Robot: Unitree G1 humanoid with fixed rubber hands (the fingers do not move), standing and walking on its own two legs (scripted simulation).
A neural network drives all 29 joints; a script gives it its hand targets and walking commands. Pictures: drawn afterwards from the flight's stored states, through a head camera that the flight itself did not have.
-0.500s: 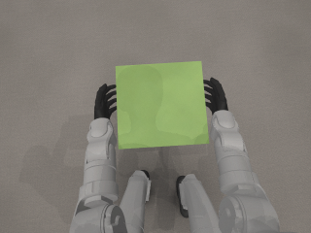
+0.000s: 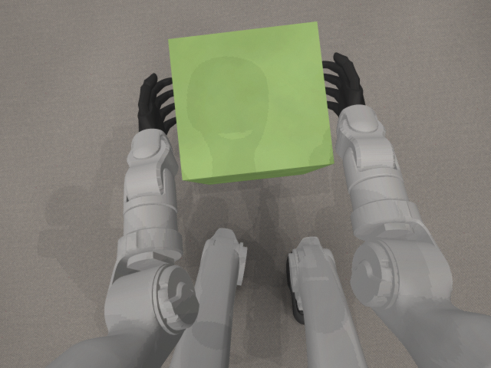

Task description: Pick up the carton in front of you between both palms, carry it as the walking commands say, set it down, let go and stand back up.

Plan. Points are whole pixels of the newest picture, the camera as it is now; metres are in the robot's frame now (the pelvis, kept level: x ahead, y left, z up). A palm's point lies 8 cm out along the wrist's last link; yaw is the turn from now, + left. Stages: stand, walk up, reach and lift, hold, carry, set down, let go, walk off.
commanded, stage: set down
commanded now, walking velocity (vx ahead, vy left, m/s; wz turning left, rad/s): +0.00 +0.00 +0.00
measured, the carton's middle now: (250, 121) +0.48 +0.05 -0.17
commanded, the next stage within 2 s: none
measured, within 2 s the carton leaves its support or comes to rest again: rests again in 1.14 s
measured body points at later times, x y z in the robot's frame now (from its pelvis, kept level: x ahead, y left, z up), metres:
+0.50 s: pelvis -0.02 +0.00 -0.11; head +0.33 +0.01 +0.17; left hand +0.48 +0.22 -0.25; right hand +0.55 -0.08 -0.25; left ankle +0.09 +0.13 -0.52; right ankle +0.07 -0.11 -0.52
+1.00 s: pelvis -0.01 -0.01 -0.17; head +0.36 +0.00 +0.08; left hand +0.49 +0.22 -0.33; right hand +0.58 -0.07 -0.34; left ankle +0.09 +0.13 -0.52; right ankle +0.07 -0.11 -0.52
